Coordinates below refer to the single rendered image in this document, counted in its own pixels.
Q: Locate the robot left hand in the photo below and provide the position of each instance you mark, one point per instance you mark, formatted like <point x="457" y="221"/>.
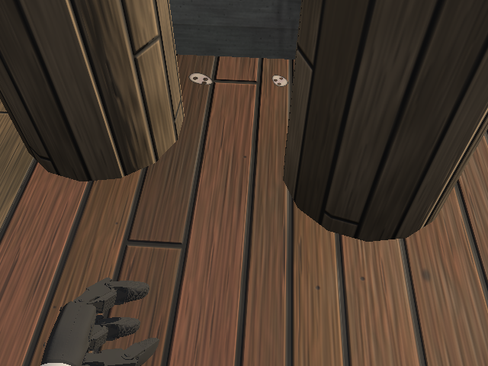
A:
<point x="78" y="330"/>

